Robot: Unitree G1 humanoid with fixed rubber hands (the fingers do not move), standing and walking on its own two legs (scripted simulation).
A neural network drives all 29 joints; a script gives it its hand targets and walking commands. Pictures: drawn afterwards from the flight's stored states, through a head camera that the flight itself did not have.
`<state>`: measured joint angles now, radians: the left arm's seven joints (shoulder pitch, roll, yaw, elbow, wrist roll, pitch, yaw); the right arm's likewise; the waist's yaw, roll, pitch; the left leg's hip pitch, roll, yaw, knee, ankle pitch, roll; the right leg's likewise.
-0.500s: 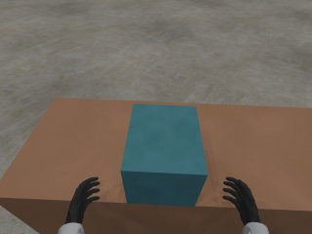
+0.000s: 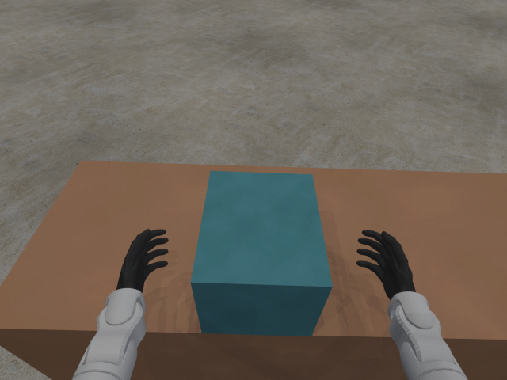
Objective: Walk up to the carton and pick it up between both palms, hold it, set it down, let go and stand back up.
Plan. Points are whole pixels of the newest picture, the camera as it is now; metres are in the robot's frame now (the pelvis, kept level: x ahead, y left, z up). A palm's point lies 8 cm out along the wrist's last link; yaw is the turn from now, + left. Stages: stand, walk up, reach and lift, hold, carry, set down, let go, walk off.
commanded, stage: reach and lift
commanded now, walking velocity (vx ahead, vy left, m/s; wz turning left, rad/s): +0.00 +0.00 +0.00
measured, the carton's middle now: (259, 250) +0.40 -0.01 -0.05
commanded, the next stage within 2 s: none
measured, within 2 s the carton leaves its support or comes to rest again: neither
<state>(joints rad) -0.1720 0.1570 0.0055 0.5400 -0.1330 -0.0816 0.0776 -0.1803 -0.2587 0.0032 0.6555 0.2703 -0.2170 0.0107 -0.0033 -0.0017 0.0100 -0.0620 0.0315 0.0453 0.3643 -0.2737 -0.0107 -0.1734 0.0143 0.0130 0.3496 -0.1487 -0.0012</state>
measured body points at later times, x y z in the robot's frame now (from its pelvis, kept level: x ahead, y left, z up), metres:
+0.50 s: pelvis +0.00 +0.00 +0.00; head +0.01 +0.00 +0.45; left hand +0.38 +0.20 +0.08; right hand +0.38 -0.23 +0.09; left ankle -0.05 +0.12 -0.75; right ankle +0.03 -0.12 -0.75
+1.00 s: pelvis -0.01 -0.01 +0.00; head +0.03 +0.00 +0.45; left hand +0.43 +0.20 +0.10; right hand +0.44 -0.22 +0.11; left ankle -0.05 +0.12 -0.75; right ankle +0.03 -0.12 -0.75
